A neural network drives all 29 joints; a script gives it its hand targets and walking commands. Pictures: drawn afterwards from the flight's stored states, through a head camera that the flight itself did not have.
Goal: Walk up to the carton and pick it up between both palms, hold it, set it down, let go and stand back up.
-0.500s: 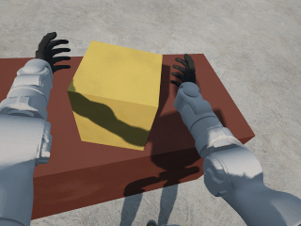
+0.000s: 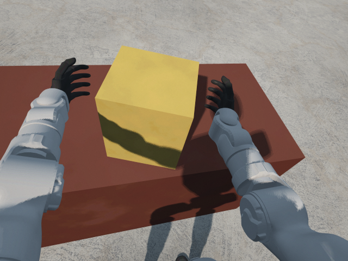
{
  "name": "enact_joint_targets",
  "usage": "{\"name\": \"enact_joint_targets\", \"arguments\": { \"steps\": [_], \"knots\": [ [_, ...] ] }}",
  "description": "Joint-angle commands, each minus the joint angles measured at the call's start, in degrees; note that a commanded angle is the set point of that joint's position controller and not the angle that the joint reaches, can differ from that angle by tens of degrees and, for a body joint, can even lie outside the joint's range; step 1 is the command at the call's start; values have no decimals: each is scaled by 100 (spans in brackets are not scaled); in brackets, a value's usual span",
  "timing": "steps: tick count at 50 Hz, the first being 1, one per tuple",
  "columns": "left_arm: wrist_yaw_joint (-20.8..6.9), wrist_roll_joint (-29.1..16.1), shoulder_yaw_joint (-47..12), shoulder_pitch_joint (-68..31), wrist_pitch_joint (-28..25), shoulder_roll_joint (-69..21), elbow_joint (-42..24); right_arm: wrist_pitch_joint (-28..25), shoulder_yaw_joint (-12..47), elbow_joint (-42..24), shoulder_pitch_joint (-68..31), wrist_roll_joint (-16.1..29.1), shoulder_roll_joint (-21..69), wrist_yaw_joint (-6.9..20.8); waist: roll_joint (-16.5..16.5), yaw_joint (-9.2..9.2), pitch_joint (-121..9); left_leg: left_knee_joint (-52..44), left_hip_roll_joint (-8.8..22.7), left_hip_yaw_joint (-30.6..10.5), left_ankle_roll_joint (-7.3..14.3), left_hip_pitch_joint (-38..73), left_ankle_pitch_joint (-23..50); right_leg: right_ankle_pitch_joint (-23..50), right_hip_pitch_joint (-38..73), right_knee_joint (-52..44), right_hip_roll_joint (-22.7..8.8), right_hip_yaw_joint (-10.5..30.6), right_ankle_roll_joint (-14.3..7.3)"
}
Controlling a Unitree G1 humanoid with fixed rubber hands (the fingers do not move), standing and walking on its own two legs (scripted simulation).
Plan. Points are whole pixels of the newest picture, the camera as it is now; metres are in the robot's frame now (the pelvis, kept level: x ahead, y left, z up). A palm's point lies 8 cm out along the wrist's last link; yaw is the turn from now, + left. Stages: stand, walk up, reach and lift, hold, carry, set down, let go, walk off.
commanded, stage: set down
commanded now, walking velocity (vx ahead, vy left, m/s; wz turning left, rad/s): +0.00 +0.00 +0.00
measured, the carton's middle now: (150, 111) +0.50 -0.01 +0.00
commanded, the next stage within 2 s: none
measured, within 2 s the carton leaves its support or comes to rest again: neither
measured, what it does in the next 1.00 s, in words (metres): stands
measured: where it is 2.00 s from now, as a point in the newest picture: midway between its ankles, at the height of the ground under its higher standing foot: outside the picture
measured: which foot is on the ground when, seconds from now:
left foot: down 0.00-1.00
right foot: down 0.00-1.00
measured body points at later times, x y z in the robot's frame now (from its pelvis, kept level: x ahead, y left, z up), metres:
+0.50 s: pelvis +0.01 +0.00 +0.00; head +0.06 +0.05 +0.45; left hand +0.47 +0.21 +0.06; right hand +0.38 -0.16 +0.07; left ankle +0.04 +0.07 -0.73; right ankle +0.04 -0.16 -0.73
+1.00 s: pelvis +0.01 +0.01 +0.00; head +0.07 +0.06 +0.45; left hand +0.41 +0.25 +0.03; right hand +0.34 -0.13 +0.03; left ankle +0.04 +0.07 -0.73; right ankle +0.04 -0.16 -0.73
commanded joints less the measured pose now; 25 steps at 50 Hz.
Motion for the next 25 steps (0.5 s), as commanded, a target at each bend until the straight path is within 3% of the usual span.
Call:
{"name": "enact_joint_targets", "arguments": {
  "steps": [1,9,11,14,19,25],
  "knots": [
    [-34,45,278,-2884,-273,737,-1357,-319,60,-1308,-2139,-10,-753,-74,1993,11,-3631,-358,176,-214,-777,3216,1620,1066,516,-132,140,-262,-451],
    [-84,195,509,-2350,-166,768,-1726,-340,164,-1612,-1634,-62,-610,-145,1818,101,-3150,-399,186,-185,-751,3194,1706,1101,709,-205,164,-228,-392],
    [-119,286,659,-2058,-141,810,-1721,-387,311,-1735,-1412,-29,-518,-167,1699,209,-3138,-361,146,-110,-684,3171,1780,1208,887,-210,151,-167,-385],
    [-148,296,712,-1773,-121,836,-1941,-418,326,-1837,-1122,-27,-469,-219,1655,194,-2910,-427,153,-118,-672,3084,1688,1196,1024,-237,147,-142,-381],
    [-208,334,926,-1407,-125,927,-2370,-512,498,-2396,-762,-35,-300,-286,1493,355,-2931,-387,125,-23,-622,3107,1845,1294,1196,-270,138,-86,-339],
    [-206,362,1065,-946,-78,958,-2901,-488,559,-2706,-257,-62,-196,-324,1599,500,-2832,-455,206,-53,-644,3202,1735,1068,1219,-279,129,-45,-367]
  ]
}}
